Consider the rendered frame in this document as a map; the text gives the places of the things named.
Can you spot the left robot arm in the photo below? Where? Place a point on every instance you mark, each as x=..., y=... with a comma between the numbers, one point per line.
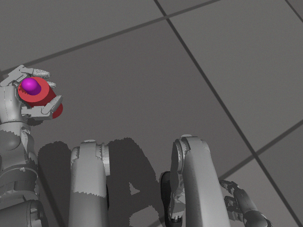
x=19, y=192

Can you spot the right robot foot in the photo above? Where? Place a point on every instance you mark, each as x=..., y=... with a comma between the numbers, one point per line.
x=165, y=196

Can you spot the right robot hand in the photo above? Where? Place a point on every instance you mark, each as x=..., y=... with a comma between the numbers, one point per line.
x=240, y=204

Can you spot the right robot arm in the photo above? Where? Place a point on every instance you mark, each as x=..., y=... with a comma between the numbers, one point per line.
x=255, y=218

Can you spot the bottle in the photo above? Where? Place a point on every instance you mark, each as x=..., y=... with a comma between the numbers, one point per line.
x=35, y=91

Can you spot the left robot hand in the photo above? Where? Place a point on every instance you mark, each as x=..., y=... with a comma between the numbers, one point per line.
x=14, y=108

